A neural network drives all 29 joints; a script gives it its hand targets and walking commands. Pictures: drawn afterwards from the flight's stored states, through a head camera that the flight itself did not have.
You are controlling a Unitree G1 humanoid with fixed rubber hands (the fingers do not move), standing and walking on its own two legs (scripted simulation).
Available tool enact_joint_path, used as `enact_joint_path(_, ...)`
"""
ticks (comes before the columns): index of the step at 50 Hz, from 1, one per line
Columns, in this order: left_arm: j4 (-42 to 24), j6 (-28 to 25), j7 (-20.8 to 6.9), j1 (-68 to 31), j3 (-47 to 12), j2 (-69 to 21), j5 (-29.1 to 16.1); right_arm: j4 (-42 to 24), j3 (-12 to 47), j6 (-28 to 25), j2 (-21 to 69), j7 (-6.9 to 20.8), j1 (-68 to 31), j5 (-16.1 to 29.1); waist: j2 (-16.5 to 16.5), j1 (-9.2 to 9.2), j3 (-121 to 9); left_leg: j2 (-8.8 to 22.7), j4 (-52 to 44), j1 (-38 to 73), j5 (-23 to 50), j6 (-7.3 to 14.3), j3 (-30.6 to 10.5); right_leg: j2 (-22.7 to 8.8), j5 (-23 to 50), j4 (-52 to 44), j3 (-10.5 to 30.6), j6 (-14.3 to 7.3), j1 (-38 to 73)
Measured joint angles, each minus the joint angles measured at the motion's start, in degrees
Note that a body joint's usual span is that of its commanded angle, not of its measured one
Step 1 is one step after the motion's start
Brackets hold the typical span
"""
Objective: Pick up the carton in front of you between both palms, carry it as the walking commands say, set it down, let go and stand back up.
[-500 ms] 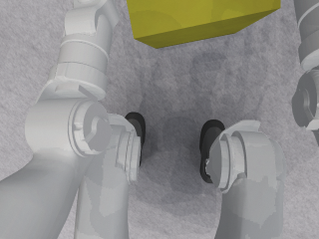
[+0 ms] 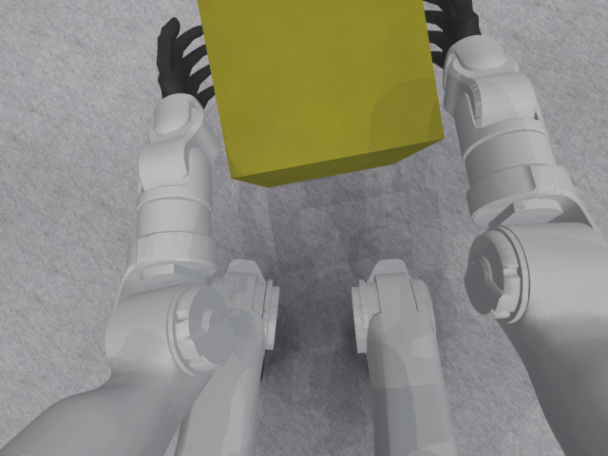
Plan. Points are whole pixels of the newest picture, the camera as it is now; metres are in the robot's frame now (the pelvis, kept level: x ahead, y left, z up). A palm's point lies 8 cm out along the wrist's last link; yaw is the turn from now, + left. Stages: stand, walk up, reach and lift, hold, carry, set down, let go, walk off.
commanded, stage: reach and lift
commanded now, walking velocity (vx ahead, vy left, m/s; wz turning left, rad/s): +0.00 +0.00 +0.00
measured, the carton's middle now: (318, 93) +0.54 -0.02 -0.16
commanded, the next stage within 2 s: none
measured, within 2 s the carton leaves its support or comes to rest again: neither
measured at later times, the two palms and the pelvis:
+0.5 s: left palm (93, 65) +0.49 +0.13 +0.07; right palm (523, 16) +0.50 -0.17 +0.05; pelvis +0.01 +0.01 +0.11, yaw -2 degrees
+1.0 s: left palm out of the picture +0.45 +0.14 +0.22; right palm out of the picture +0.44 -0.16 +0.21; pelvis +0.06 +0.01 +0.25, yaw -3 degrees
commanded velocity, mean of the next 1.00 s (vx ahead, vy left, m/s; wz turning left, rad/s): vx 0.00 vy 0.00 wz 0.00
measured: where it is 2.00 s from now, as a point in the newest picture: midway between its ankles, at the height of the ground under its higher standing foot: (316, 357)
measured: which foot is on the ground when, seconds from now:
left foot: down 0.00-1.00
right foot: down 0.00-1.00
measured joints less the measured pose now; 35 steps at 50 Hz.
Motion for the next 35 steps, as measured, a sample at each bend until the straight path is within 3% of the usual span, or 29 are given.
enact_joint_path(4, 0.08, 1.53, -1.44, 0.37, 3.34, -1.77, 5.26, 1.03, -4.82, 0.64, 1.83, 1.2, 1.09, -4.8, -0.69, 0.24, -3.14, 0.2, -4.57, 2.16, 1.74, 0.71, 0.02, 0.48, 2.07, -5.01, 0.5, 0.35, 2.27)
enact_joint_path(9, -1.58, 2.73, -2.53, 1.38, 4.18, -2.42, 7.74, -0.53, -7.87, 1.01, 3.78, 1.71, 2.7, -7.65, -1.05, 0.23, -5.1, -0.02, -9.37, 4.44, 3.61, 0.93, -0.35, 0.53, 3.95, -10.09, 0.73, 0.46, 4.79)
enact_joint_path(23, -6.84, 4.39, -3.1, 10.85, -1.06, -3.18, 5.17, -11.92, -7.71, 3.82, 8.72, 1.02, 15.05, -6.3, -0.36, -0.23, -10.54, -0.27, -19.4, 14.4, 4.07, 1.57, -1.45, -0.18, 3.91, -20.54, 0.77, 0.49, 15.4)
enact_joint_path(35, -5.13, 2.36, -4.31, 21.93, -4.24, -3.99, 5.22, -14.41, -8.31, 2.08, 13.62, -0.08, 28.22, -6.51, -1.01, -0.28, -14.6, 0.51, -31.04, 31.31, 4.02, 2.6, -2.18, -0.38, 3.88, -32.43, 1.14, -0.13, 32.47)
